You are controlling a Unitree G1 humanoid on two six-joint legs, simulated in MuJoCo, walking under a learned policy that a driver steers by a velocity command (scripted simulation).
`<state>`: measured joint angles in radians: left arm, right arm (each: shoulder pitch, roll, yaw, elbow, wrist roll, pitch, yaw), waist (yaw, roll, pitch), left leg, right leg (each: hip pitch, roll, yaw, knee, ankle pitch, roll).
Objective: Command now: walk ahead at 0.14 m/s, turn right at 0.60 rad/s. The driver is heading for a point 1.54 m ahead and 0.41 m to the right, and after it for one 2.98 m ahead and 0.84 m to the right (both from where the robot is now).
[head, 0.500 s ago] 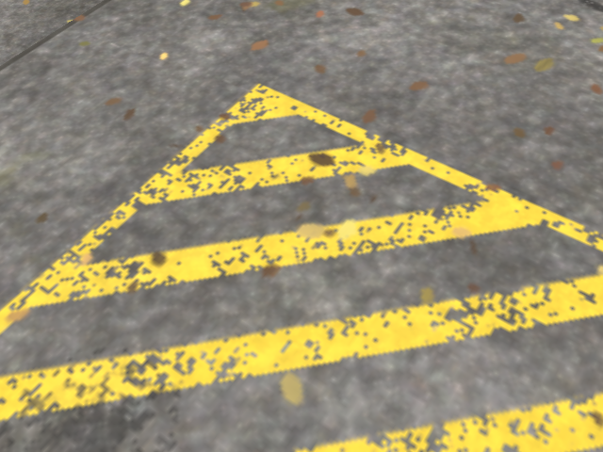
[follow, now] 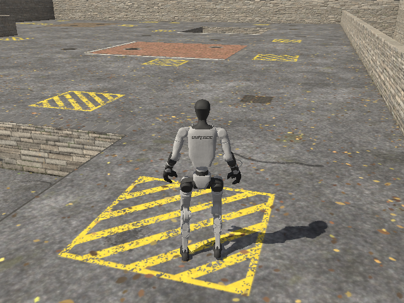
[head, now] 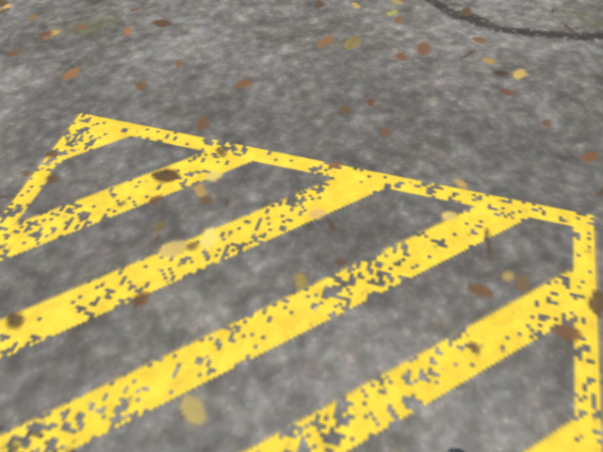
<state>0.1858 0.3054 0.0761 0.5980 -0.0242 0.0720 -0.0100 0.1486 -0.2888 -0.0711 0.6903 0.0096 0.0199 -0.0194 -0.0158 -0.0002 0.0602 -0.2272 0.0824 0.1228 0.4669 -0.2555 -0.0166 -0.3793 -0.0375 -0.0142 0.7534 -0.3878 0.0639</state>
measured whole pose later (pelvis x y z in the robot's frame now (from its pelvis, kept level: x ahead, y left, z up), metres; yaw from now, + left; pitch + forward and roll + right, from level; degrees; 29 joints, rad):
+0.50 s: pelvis +0.17 -0.04 -0.01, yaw -17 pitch +3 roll +1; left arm 0.46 0.30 0.06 0.74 -0.03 -0.02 0.03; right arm 0.00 -0.30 -0.06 0.66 0.01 -0.11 0.05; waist 0.09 0.03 0.02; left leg -0.51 -0.02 -0.05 0.50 -0.05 -0.02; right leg 0.03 0.04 0.23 0.36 -0.43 -0.05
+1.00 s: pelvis +0.42 -0.15 -0.01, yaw -28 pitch +2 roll +2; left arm 0.05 0.27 0.02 0.59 -0.01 -0.06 -0.04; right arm 0.41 -0.31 -0.06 0.87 0.03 -0.06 0.01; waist -0.10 -0.03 0.04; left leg 0.08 0.03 0.11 0.30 -0.40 -0.04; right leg -0.51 -0.04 0.00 0.53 -0.09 -0.06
